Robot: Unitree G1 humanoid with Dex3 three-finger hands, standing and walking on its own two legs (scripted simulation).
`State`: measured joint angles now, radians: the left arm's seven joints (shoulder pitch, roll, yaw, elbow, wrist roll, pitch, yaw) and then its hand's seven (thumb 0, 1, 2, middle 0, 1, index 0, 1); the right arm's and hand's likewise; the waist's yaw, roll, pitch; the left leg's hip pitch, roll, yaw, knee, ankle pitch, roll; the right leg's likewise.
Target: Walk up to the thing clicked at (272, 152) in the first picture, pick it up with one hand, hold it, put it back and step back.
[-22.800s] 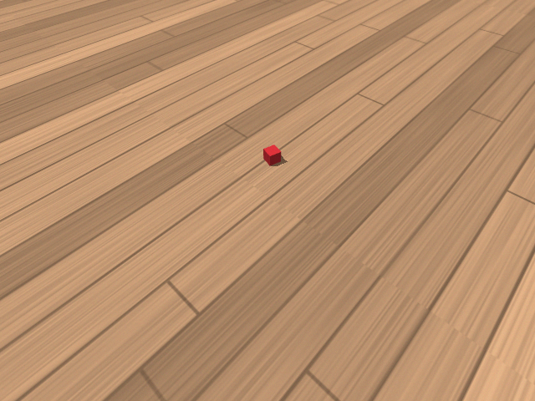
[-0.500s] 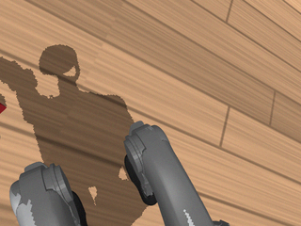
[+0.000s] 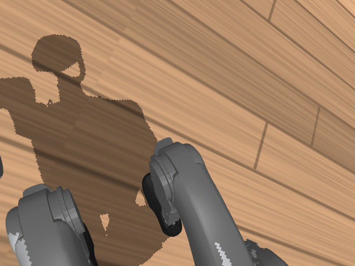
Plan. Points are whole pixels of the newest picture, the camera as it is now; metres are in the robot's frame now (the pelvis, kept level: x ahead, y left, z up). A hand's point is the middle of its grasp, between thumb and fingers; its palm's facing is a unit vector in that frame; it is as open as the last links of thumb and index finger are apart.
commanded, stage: rest palm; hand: left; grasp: from above
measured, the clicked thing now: out of the picture +0.52 +0.29 -0.29
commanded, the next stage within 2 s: close in 1.42 s
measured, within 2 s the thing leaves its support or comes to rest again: neither
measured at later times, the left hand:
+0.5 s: hand out of the picture +0.50 +0.28 -0.24, palm faces -0.32 -0.29 -0.90, open 14.2 cm
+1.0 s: hand out of the picture +0.51 +0.28 -0.25, palm faces -0.32 -0.29 -0.90, open 14.2 cm
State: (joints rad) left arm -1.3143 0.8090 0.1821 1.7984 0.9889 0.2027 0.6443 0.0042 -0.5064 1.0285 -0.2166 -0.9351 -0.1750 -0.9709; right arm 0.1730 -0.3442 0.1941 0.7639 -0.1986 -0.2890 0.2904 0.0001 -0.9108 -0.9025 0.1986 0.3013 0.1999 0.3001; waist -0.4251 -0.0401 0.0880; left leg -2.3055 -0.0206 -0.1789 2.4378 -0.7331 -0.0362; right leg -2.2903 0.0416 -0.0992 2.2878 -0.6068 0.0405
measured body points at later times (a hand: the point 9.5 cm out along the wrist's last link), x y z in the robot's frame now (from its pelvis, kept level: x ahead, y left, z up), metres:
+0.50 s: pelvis -0.01 +0.01 +0.00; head +0.30 +0.08 +0.31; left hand +0.52 +0.29 -0.19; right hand -0.05 -0.23 -0.05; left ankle +0.06 +0.13 -0.30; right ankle +0.12 -0.12 -0.29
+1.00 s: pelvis -0.01 +0.01 +0.00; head +0.31 +0.09 +0.31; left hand +0.52 +0.29 -0.20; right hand -0.05 -0.22 -0.04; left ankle +0.06 +0.13 -0.30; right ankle +0.12 -0.12 -0.29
